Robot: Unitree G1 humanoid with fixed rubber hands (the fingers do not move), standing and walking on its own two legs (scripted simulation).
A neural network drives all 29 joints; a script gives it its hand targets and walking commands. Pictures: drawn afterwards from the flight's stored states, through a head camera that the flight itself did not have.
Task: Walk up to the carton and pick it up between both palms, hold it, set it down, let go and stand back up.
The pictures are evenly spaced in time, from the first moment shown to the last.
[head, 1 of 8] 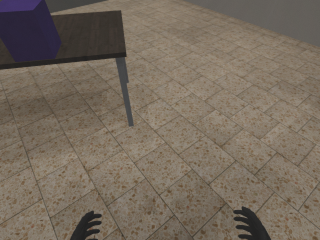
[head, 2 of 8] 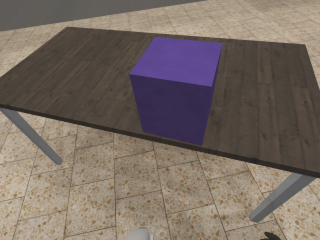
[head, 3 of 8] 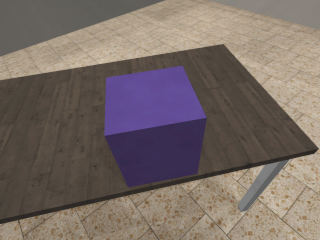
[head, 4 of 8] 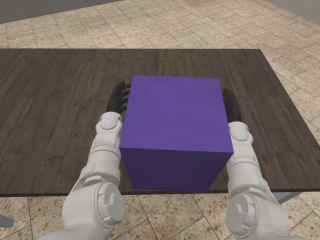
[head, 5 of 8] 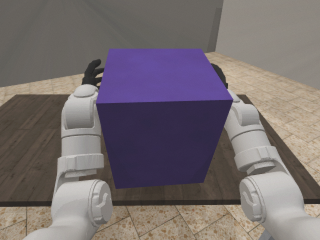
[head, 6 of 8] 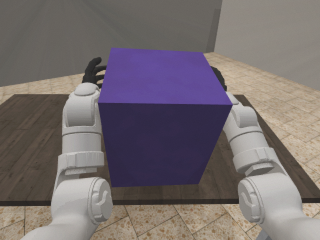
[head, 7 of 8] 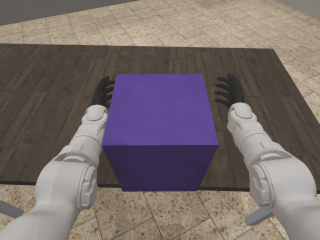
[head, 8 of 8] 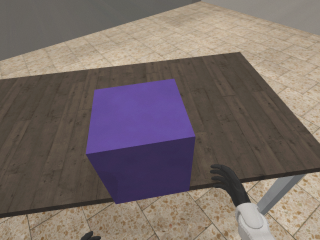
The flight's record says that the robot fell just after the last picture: no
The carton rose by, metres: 0.19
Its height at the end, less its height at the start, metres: +0.00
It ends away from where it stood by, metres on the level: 0.07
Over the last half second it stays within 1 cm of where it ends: yes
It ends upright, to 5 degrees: yes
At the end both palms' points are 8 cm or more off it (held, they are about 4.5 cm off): yes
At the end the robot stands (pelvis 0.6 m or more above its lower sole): yes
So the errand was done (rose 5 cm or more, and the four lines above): yes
